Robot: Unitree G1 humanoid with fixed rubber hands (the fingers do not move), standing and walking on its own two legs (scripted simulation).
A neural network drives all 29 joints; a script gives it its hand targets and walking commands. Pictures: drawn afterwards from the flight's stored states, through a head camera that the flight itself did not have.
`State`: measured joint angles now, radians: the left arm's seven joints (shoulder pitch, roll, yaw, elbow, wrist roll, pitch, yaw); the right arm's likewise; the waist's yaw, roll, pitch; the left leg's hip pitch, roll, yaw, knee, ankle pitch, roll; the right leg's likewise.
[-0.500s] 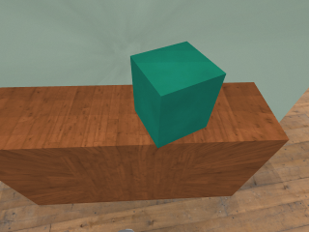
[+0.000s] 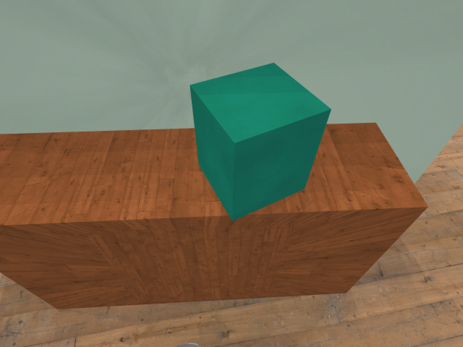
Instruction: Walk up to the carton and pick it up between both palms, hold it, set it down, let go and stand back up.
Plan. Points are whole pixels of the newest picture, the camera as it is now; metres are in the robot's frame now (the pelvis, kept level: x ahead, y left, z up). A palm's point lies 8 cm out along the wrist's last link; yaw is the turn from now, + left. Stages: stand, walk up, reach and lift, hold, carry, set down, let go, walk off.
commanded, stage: walk up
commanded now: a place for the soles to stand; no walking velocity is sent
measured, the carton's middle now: (253, 142) +0.55 -0.04 +0.02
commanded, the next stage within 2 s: none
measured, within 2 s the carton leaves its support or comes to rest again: neither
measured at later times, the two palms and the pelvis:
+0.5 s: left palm out of the picture +0.08 +0.31 -0.12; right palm out of the picture +0.07 -0.29 -0.11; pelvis +0.01 +0.01 +0.00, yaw +0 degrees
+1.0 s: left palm out of the picture +0.09 +0.30 -0.11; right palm out of the picture +0.07 -0.30 -0.11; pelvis +0.00 +0.00 +0.00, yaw +0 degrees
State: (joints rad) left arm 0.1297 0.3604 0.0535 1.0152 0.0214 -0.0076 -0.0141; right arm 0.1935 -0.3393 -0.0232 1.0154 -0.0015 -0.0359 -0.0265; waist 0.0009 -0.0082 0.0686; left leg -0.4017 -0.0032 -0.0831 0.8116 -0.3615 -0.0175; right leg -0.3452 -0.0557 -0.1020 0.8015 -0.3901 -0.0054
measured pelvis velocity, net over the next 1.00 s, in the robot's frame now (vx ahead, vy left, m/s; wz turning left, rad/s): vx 0.00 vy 0.00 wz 0.00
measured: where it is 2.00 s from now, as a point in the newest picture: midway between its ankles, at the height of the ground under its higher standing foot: outside the picture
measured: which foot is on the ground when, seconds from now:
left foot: down 0.00-1.00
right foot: down 0.00-1.00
